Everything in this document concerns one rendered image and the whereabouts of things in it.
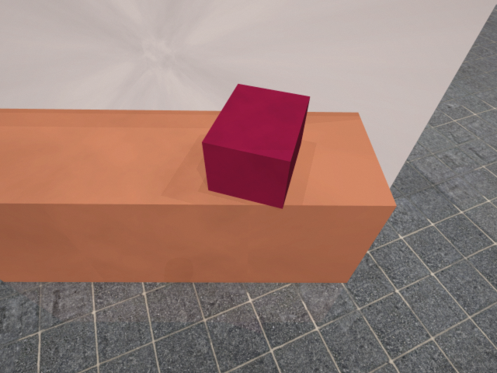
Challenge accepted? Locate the carton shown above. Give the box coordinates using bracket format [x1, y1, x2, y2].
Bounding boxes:
[202, 84, 310, 209]

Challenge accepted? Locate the pedestal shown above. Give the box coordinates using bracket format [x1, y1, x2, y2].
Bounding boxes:
[0, 109, 397, 283]

